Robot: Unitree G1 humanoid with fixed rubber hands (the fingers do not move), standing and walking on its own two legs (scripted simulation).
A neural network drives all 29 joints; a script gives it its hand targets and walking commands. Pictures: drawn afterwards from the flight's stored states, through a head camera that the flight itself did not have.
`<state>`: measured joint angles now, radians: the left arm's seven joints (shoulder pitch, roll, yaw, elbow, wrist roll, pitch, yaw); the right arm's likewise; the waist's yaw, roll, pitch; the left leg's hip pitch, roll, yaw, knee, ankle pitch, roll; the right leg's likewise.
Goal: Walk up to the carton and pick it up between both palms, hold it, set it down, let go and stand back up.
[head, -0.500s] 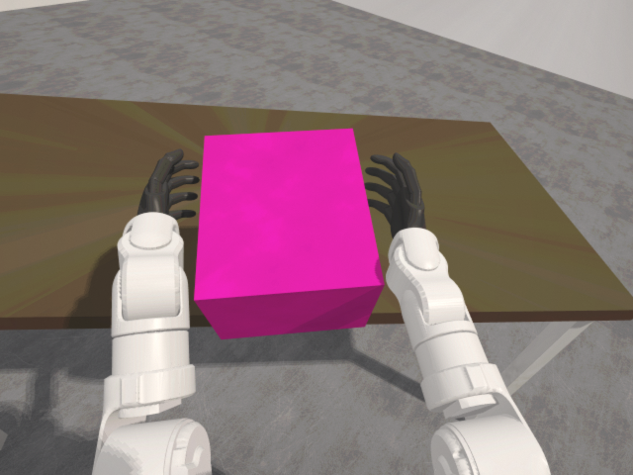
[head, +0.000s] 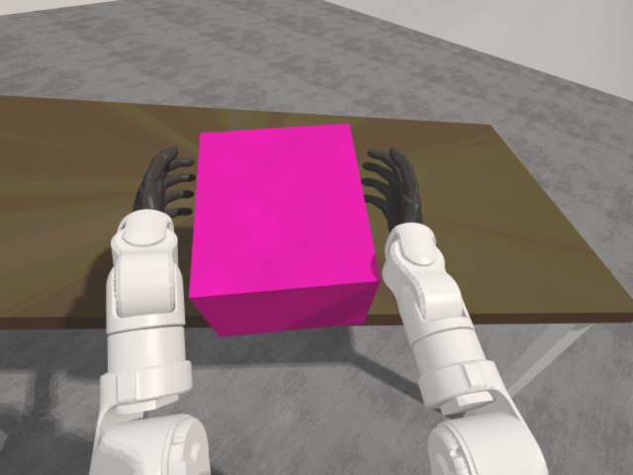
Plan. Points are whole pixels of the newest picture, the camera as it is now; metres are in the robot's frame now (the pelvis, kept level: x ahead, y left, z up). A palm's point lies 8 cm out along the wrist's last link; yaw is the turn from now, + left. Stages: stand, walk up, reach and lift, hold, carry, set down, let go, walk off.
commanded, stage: hold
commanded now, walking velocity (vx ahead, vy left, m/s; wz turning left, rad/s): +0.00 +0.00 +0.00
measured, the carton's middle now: (284, 230) +0.40 +0.01 +0.11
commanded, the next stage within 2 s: none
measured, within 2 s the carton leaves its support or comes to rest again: neither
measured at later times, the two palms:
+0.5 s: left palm (144, 217) +0.36 +0.17 +0.17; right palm (395, 214) +0.35 -0.12 +0.18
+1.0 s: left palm (145, 215) +0.36 +0.17 +0.17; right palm (396, 211) +0.35 -0.12 +0.19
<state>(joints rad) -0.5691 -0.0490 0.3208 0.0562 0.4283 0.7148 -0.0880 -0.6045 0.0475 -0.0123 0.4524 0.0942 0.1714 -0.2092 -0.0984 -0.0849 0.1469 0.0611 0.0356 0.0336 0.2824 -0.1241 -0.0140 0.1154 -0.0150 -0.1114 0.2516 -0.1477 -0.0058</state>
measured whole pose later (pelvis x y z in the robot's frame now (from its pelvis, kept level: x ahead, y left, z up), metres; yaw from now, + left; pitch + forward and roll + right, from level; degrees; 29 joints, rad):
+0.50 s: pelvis +0.00 +0.01 +0.00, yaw +0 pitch -12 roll -1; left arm -0.56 -0.05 0.29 0.03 0.43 0.75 -0.07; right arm -0.61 0.05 -0.04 0.47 0.08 0.16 -0.17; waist -0.09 -0.10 0.15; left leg 0.05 0.03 0.05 0.29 -0.13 0.00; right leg 0.11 -0.02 -0.10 0.25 -0.14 0.00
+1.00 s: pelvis +0.00 +0.00 +0.00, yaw +0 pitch -13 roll +0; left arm -0.56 -0.04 0.31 0.02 0.44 0.74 -0.10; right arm -0.61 0.05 -0.01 0.44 0.10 0.17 -0.20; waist -0.10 -0.10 0.15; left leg 0.07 0.03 0.04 0.28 -0.13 -0.01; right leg 0.13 -0.02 -0.11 0.25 -0.15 0.00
